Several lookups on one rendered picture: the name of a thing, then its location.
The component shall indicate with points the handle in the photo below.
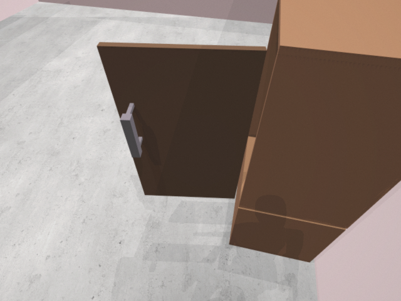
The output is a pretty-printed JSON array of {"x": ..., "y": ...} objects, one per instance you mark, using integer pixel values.
[{"x": 134, "y": 142}]

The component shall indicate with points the cupboard door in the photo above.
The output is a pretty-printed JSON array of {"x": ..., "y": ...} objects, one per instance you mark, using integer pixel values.
[{"x": 193, "y": 107}]

